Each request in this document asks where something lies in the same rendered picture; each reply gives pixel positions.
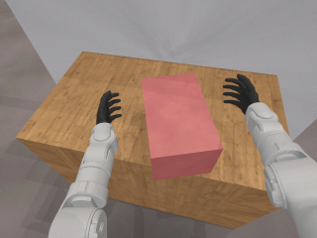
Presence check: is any robot right hand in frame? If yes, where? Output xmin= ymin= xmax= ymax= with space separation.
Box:
xmin=223 ymin=73 xmax=260 ymax=115

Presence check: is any left robot forearm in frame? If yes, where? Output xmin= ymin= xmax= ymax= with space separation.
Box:
xmin=48 ymin=122 xmax=119 ymax=238

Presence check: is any carton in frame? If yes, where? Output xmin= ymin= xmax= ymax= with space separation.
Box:
xmin=141 ymin=72 xmax=224 ymax=180

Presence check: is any pedestal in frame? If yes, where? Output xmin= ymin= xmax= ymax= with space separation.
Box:
xmin=15 ymin=51 xmax=290 ymax=229

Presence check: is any robot left hand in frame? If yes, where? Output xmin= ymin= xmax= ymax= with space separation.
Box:
xmin=96 ymin=90 xmax=122 ymax=125

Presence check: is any robot left upper arm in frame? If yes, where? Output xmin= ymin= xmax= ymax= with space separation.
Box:
xmin=49 ymin=207 xmax=107 ymax=238

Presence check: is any robot right upper arm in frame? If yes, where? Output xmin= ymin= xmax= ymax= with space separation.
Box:
xmin=264 ymin=157 xmax=317 ymax=238

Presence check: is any right robot forearm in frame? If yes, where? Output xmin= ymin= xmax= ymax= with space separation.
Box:
xmin=245 ymin=102 xmax=317 ymax=167

